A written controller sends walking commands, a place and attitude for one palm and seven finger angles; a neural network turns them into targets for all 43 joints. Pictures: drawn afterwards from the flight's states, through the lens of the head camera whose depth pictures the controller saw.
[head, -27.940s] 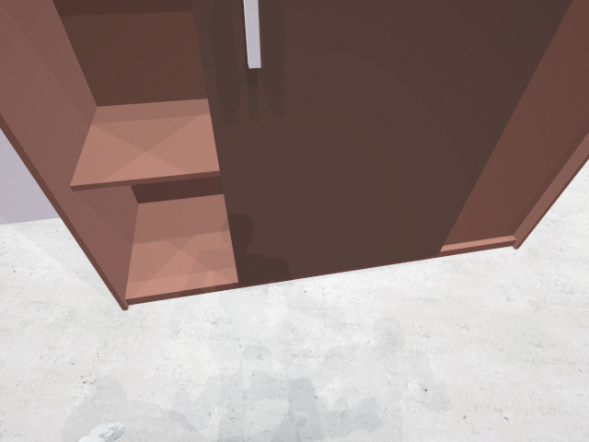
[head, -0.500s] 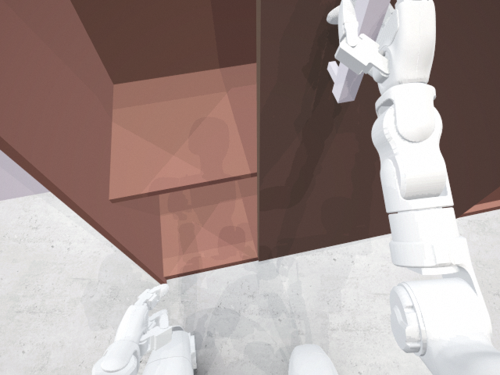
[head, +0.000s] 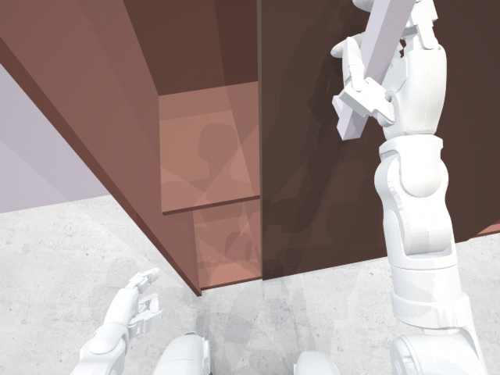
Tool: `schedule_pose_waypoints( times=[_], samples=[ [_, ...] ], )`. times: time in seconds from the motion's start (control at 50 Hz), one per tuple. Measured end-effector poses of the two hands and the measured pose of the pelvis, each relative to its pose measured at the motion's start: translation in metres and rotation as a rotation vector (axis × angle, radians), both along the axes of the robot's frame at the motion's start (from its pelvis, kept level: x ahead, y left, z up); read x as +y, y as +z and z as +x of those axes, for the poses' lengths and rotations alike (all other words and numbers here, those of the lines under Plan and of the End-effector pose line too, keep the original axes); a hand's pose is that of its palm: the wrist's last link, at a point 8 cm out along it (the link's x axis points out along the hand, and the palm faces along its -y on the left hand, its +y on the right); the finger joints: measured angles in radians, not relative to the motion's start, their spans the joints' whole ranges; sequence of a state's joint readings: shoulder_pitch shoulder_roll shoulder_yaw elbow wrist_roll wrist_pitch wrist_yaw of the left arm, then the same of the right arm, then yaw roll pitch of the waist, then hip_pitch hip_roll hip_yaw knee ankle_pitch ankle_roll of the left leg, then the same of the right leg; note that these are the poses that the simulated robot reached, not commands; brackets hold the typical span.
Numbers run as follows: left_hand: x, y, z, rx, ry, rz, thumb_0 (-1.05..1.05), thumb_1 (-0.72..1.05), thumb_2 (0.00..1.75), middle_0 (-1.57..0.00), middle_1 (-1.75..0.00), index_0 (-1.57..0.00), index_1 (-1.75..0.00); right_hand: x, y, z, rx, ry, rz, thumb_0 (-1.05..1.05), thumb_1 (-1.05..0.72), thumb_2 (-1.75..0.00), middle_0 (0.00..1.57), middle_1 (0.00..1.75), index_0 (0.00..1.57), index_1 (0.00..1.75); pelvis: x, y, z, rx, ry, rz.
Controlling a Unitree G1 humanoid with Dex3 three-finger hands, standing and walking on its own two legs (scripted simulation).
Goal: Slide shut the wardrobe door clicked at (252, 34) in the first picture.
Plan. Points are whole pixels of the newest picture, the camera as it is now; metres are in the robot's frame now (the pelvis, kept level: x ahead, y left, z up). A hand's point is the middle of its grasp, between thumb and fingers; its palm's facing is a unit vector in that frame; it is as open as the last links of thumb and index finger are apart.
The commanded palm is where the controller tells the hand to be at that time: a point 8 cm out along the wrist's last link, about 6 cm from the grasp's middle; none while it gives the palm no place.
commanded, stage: step sideways, sliding the door along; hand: right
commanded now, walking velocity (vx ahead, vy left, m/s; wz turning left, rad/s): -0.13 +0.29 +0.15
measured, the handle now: (366, 43) +0.41 -0.16 +0.27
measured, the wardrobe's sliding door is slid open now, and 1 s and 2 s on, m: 0.24 0.00 0.00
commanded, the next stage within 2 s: stop walking and hold the door there in 0.90 s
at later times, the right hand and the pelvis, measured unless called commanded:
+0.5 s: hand (164, 119) +0.35 +0.05 +0.24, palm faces -0.04 +1.00 -0.09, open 7.1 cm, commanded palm +0.33 +0.02 +0.25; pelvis -0.02 +0.13 +0.00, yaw +3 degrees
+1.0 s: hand (112, 118) +0.35 +0.10 +0.25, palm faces +0.18 +0.98 +0.00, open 6.6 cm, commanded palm +0.31 +0.06 +0.23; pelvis -0.05 +0.27 +0.00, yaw +2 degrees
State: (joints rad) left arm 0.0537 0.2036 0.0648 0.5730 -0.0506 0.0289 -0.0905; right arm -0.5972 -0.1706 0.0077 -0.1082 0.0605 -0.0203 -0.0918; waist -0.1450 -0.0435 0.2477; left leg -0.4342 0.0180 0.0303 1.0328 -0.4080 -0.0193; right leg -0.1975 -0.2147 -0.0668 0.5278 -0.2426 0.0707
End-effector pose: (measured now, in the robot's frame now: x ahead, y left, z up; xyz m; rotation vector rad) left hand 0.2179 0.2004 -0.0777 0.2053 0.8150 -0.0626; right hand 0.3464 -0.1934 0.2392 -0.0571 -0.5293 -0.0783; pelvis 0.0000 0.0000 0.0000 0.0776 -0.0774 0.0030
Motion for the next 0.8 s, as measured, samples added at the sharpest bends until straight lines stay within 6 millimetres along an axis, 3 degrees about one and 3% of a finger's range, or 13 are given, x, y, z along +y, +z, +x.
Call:
schedule_pose_waypoints(
  times=[0.12,0.18,0.22,0.42,0.52,0.64,0.8],
  samples=[
    [0.014,-0.016,0.007,-0.046,-0.03,-0.104,0.01,0.9,0.9,-0.19,-0.3,-0.2,-0.29,0.043,0.0,-0.004,-0.01,-0.027,-0.032,-0.07,-0.71,-0.8,0.48,1.41,0.2,1.21,0.044,-0.011,0.0,-0.023,0.017,-0.015],
    [0.029,-0.031,0.012,-0.068,-0.034,-0.154,0.01,0.9,0.9,-0.2,-0.3,-0.2,-0.29,0.067,0.0,-0.007,-0.018,-0.065,-0.06,-0.1,-0.7,-0.81,0.49,1.41,0.18,1.2,0.07,-0.025,0.0,-0.039,-0.001,-0.027],
    [0.044,-0.037,0.009,-0.06,0.0,-0.16,0.01,0.9,0.9,-0.2,-0.3,-0.2,-0.3,0.085,0.0,-0.009,-0.009,-0.078,-0.068,-0.11,-0.7,-0.82,0.48,1.41,0.17,1.2,0.078,-0.024,-0.002,-0.04,-0.018,-0.024],
    [0.136,-0.019,-0.042,0.013,0.186,-0.003,0.02,0.91,0.9,-0.19,-0.3,-0.2,-0.29,0.163,-0.002,-0.014,-0.022,0.102,-0.041,-0.09,-0.69,-0.75,0.42,1.4,0.15,1.16,0.106,-0.011,-0.011,0.008,0.031,-0.079],
    [0.171,-0.017,-0.065,0.025,0.205,-0.016,0.02,0.91,0.9,-0.19,-0.3,-0.19,-0.29,0.195,0.0,-0.017,-0.008,0.125,-0.061,-0.07,-0.68,-0.74,0.41,1.4,0.15,1.2,0.137,-0.005,-0.018,0.007,0.067,-0.034],
    [0.21,-0.04,-0.076,-0.006,0.217,-0.083,0.01,0.91,0.9,-0.19,-0.3,-0.2,-0.29,0.235,-0.001,-0.021,-0.021,0.059,-0.069,-0.08,-0.71,-0.81,0.45,1.4,0.1,1.23,0.19,-0.025,-0.031,-0.009,0.081,-0.031],
    [0.26,-0.025,-0.111,0.073,0.242,0.009,0.02,0.91,0.9,-0.19,-0.3,-0.2,-0.29,0.243,-0.001,-0.025,0.032,-0.05,0.023,-0.06,-0.69,-0.83,0.46,1.4,0.21,1.25,0.228,-0.006,-0.046,0.047,0.073,-0.102]
  ],
)
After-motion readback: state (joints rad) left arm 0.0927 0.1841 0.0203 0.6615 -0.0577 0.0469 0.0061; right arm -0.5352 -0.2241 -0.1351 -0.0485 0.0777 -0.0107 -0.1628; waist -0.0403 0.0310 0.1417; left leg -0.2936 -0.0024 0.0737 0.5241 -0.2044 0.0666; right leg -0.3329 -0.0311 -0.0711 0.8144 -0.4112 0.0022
